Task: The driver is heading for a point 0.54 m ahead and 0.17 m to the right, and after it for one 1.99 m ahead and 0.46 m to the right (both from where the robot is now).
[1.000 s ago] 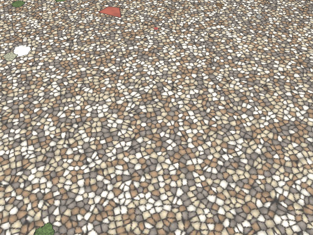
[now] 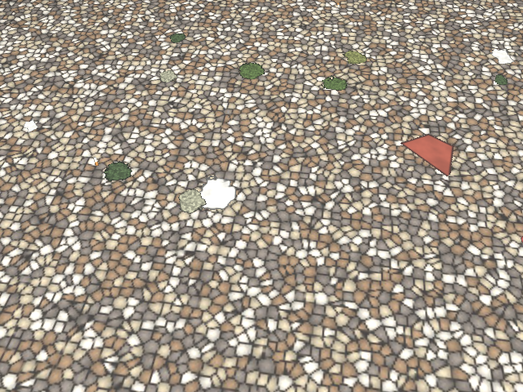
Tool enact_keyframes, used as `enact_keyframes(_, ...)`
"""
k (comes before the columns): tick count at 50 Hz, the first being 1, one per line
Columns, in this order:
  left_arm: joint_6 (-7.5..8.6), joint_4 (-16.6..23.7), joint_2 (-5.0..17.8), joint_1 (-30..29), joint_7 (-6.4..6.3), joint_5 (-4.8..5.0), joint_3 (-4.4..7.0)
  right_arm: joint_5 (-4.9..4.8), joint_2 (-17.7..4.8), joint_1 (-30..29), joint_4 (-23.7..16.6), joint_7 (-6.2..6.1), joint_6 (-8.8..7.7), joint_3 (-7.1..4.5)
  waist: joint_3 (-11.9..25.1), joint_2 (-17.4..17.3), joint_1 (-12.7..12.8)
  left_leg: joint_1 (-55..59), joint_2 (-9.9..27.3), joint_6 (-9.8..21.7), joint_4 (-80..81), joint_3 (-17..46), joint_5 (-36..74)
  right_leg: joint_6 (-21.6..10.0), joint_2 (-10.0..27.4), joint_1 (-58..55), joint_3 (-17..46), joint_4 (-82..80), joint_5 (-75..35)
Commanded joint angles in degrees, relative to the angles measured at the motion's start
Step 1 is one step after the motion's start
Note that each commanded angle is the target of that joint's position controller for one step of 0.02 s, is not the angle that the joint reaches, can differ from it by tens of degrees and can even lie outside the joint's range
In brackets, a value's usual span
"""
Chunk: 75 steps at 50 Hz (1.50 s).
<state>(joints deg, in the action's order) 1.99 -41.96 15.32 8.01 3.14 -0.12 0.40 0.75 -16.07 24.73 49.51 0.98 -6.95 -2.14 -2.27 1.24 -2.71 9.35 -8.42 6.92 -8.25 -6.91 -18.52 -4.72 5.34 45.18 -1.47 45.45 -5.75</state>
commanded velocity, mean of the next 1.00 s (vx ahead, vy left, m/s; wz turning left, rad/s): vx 1.00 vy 0.00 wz -0.43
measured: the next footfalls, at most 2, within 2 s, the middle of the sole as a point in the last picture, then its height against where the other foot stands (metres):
right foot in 0.14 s outside the picture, level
left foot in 0.54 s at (269, 281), level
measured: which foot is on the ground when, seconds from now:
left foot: down 0.00-0.14, up 0.16-0.52, down 0.54-0.92, up 0.94-1.00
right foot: up 0.00-0.12, down 0.14-0.56, up 0.58-0.92, down 0.94-1.00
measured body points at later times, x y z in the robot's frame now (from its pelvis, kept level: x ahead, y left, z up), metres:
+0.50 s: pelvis +0.49 -0.07 +0.00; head +0.52 -0.09 +0.45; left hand +0.56 +0.23 -0.11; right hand +0.68 -0.35 -0.05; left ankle +0.75 +0.02 -0.69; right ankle +0.29 -0.06 -0.73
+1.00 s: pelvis +0.90 -0.27 -0.01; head +0.92 -0.29 +0.44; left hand +1.22 -0.18 -0.06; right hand +0.72 -0.49 -0.14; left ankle +0.79 -0.05 -0.64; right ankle +0.91 -0.40 -0.73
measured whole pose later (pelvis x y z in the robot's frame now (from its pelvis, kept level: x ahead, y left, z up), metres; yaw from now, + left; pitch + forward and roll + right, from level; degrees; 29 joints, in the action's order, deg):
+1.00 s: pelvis +0.90 -0.27 -0.01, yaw -24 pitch +2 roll +1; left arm 4.7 -35.9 14.7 2.1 0.6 -3.9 -0.8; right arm -0.4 -16.5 30.3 50.5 1.2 -3.5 -2.9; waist 0.5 -0.4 -5.9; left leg -11.9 -0.2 4.4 -61.1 4.7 -23.2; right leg -1.0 1.3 26.6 -1.5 38.9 14.3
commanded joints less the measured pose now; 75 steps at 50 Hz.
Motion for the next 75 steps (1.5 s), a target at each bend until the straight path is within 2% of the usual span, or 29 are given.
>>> enact_keyframes(1,1.07,3.5,2.4,-5.5,0.92,0.05,0.27,-0.23,-7.1,-1.5,-2.5,-1.11,-1.65,-1.00,-3.4,-2.9,1.2,-9.2,15.0,-4.6,4.4,-3.2,56.6,-2.7,-4.4,-13.7,-6.3,-7.8,-8.1)
enact_keyframes(5,0.01,-2.0,9.3,13.1,0.06,-0.35,2.90,2.04,-12.7,-5.1,-3.6,-4.09,1.97,-2.50,8.0,-9.0,12.2,-0.5,18.9,-6.9,-25.0,-4.8,90.3,-5.8,-12.8,-30.6,-9.2,-7.2,8.9)
enact_keyframes(7,-0.64,-7.2,13.9,30.9,-1.64,-0.21,5.97,2.49,-11.5,-12.0,-5.3,-3.39,2.94,-2.49,10.9,-1.6,20.7,-19.8,11.8,-5.5,-67.4,-4.7,47.1,-11.3,-8.4,-51.2,1.3,-11.2,18.4)
enact_keyframes(8,-1.42,-6.1,18.3,23.7,-2.00,-1.39,6.89,1.57,-1.4,-8.4,-10.5,-1.88,1.45,0.11,10.7,17.1,8.9,-52.2,1.8,-9.5,-89.6,1.7,-11.2,-21.5,4.1,-66.4,29.9,-12.3,16.6)
enact_keyframes(9,-1.42,-3.5,17.7,20.6,-1.96,-0.69,7.18,1.34,-3.8,-10.1,-13.5,-1.74,-0.05,1.13,16.9,8.0,10.3,-60.5,3.9,-7.9,-90.2,13.0,-8.7,-25.4,9.2,-69.1,47.9,-25.8,29.1)
enact_keyframes(11,-1.08,-4.2,10.9,17.3,-2.61,-0.72,5.86,1.71,-6.3,-14.0,-13.7,-1.06,-1.41,1.34,3.4,-6.5,5.4,-56.5,10.4,-6.2,-74.6,13.6,0.3,-18.4,6.9,-49.7,41.2,-33.5,31.6)
enact_keyframes(14,1.09,-3.7,9.4,14.1,-2.92,-0.32,4.77,3.97,-5.3,-13.6,-14.2,-0.73,2.43,2.31,-2.6,-6.3,0.1,-47.4,14.0,-8.9,-63.3,11.4,-1.4,-15.2,-1.1,-30.3,28.8,-35.4,22.4)
enact_keyframes(17,2.50,-3.0,11.4,14.3,-2.64,-0.07,5.46,3.02,-4.3,-23.1,-18.7,0.18,3.37,3.30,-5.5,-2.8,2.2,-42.2,14.4,-10.9,-46.2,7.0,8.0,-14.1,-5.6,-20.9,23.1,-38.5,12.7)
enact_keyframes(23,2.24,-3.9,13.1,19.0,-2.47,0.69,6.88,0.99,-4.0,-31.3,-21.7,0.10,2.50,3.54,-0.7,2.0,8.6,-35.0,9.6,-8.9,-23.8,6.6,24.2,-7.9,-5.1,-35.4,23.6,-32.1,-10.5)
enact_keyframes(25,2.32,-3.3,14.7,17.2,-2.96,0.42,7.29,1.03,-7.1,-25.2,-20.0,-0.78,2.14,2.15,4.4,1.8,5.4,-24.9,6.8,-7.8,-20.4,7.2,19.0,-5.3,-5.1,-39.3,24.2,-23.0,-23.2)
enact_keyframes(27,3.00,-1.8,16.7,11.2,-2.62,-0.45,7.60,0.74,-12.6,-3.7,-14.8,-2.59,1.61,-0.67,15.6,1.6,-7.0,-1.4,10.2,-6.1,-22.9,9.9,9.3,-3.0,-7.3,-32.5,22.6,1.5,-21.7)
enact_keyframes(28,3.73,0.0,8.5,10.0,-2.76,-0.92,5.42,2.36,-16.3,9.1,-12.6,-3.83,1.48,-2.27,23.5,-7.7,-10.3,12.3,24.0,-4.9,-22.8,23.1,-11.3,-3.5,-10.4,-22.9,17.8,21.4,10.3)
enact_keyframes(29,3.43,4.2,3.5,17.3,-2.50,2.38,3.43,3.68,-20.7,2.2,-13.6,-3.23,1.90,-3.23,30.3,-28.4,-1.4,18.8,37.8,1.1,-8.9,58.4,-23.2,-1.7,-14.8,-7.3,11.2,35.2,35.0)
enact_keyframes(32,2.12,1.3,7.8,7.2,-1.66,-2.09,3.10,2.70,-6.6,-5.9,-12.0,-1.62,2.30,-1.37,8.3,-4.1,-1.7,-4.2,26.6,3.0,-7.1,38.8,-12.9,-1.6,-5.6,-2.9,8.1,31.7,21.6)
enact_keyframes(39,1.70,11.3,4.5,-7.6,0.93,-3.59,-0.35,0.00,-6.9,-3.4,-5.2,-0.87,0.54,-1.53,-2.2,-5.8,4.2,-22.8,18.6,4.4,1.8,22.4,7.3,2.8,-0.9,-6.8,4.5,3.9,17.2)
enact_keyframes(43,1.87,9.5,6.7,-6.0,1.23,-1.78,0.06,-0.81,-13.2,-3.1,-5.1,0.60,0.44,-3.53,-1.2,-5.1,5.5,-31.2,18.6,3.0,4.0,18.1,22.3,3.1,-5.2,-32.2,-0.1,-7.4,8.7)
enact_keyframes(46,2.39,4.1,10.9,11.0,-1.85,-3.45,2.79,-1.07,-13.7,-0.1,-3.7,0.66,0.68,-3.51,10.4,-1.7,13.8,-31.3,13.2,0.0,-29.1,13.5,36.5,1.6,-5.6,-54.8,0.7,-11.3,15.7)
enact_keyframes(47,2.79,3.6,15.7,20.3,-3.23,-4.94,4.21,-0.67,-8.1,-0.4,-4.9,0.48,0.63,-2.14,17.1,5.7,16.8,-40.5,9.1,-1.0,-50.3,11.6,13.8,0.5,8.4,-64.8,15.7,-14.7,35.3)
enact_keyframes(48,2.46,4.4,19.2,20.4,-3.90,-5.57,4.71,-2.42,-2.1,4.1,-7.6,-0.01,1.21,-0.94,22.5,14.8,12.0,-50.3,6.0,-1.0,-67.5,12.1,-9.8,-1.9,22.4,-66.4,43.6,-27.7,52.5)
enact_keyframes(49,2.01,4.4,15.7,15.3,-4.03,-3.86,4.56,-1.64,-5.9,1.3,-8.0,-0.32,2.05,-1.52,16.9,11.0,9.9,-55.7,8.3,-0.5,-72.0,12.1,-3.4,-4.1,20.6,-60.6,48.0,-32.3,55.5)
enact_keyframes(51,2.76,3.6,8.1,8.9,-3.54,-2.74,3.06,-0.23,-5.7,-4.5,-7.3,0.42,3.27,-1.49,4.2,3.4,6.8,-55.9,12.9,-1.2,-67.9,11.0,3.0,-3.8,14.8,-48.2,28.1,-31.1,36.1)
enact_keyframes(57,5.49,-1.8,3.9,10.8,-2.99,-0.86,2.33,1.06,-1.7,-14.2,-11.6,2.84,6.81,-0.82,-2.6,3.9,2.0,-57.8,16.1,-2.8,-61.2,9.1,9.1,-1.2,10.2,-41.6,2.7,-37.0,4.9)
enact_keyframes(63,5.76,-3.8,9.1,11.7,-4.00,-0.96,3.32,0.65,-2.4,-23.2,-15.1,4.92,6.37,0.40,-3.4,1.1,0.6,-39.4,8.7,1.9,-35.8,-3.3,21.9,2.4,5.7,-41.6,-14.0,-36.5,-30.6)
enact_keyframes(67,2.11,-1.2,15.3,7.9,-5.02,-2.09,5.13,0.60,-10.6,6.8,-6.2,2.44,6.18,-3.38,13.2,3.0,-14.5,-5.3,1.9,7.0,-32.3,-0.1,10.1,2.2,8.4,-38.9,-11.8,8.2,-49.1)
enact_keyframes(68,2.01,-2.0,11.1,9.1,-3.93,-2.76,4.31,0.15,-13.4,6.3,-5.0,0.81,6.59,-4.84,10.5,-4.9,-11.5,2.7,5.3,8.8,-29.8,7.0,5.4,3.6,0.1,-25.3,-11.2,29.7,1.7)
enact_keyframes(69,2.76,3.6,4.5,14.6,-3.31,-2.62,2.31,1.35,-20.5,-0.5,-7.6,0.31,7.63,-6.00,13.5,-18.5,-1.2,14.0,18.5,17.6,-25.4,36.0,10.1,6.9,-7.5,-2.6,-6.2,51.9,36.4)
enact_keyframes(70,4.33,7.4,8.2,8.8,-3.45,-2.24,2.12,0.72,-20.9,0.9,-10.0,0.00,8.02,-6.62,20.7,-10.7,-5.6,17.4,22.7,21.5,-12.2,51.9,-3.7,6.1,-6.8,5.5,5.2,52.7,31.9)
enact_keyframes(72,5.50,7.2,9.3,4.2,-3.48,-2.32,1.71,0.21,-15.3,-2.3,-8.3,-0.86,7.13,-5.45,4.6,1.7,-0.8,-1.6,20.9,15.9,-5.0,47.2,-3.5,5.6,-1.1,3.8,6.2,39.4,25.1)
enact_keyframes(75,1.97,6.6,7.8,5.9,-3.45,-4.15,1.04,-0.29,-11.2,-5.9,-8.4,-1.13,4.60,-3.71,-0.6,3.6,5.4,-22.6,14.0,14.3,-4.2,34.9,8.5,8.1,2.2,-7.6,6.1,28.1,28.5)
